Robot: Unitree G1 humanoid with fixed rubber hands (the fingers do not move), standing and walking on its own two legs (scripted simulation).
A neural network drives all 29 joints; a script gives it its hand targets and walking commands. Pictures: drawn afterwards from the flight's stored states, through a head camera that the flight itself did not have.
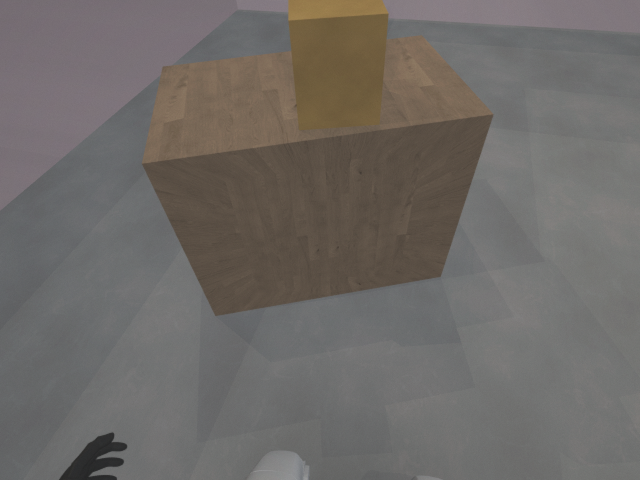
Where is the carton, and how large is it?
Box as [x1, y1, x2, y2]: [288, 0, 388, 129]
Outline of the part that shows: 288,0 288,21 299,129 379,124 388,14 382,1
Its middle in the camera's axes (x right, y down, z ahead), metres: +0.04 -0.44 +0.93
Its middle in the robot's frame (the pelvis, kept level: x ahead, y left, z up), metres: +0.99 +0.05 +0.07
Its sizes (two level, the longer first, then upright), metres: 0.210 0.200 0.250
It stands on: a pedestal, 0.69 m high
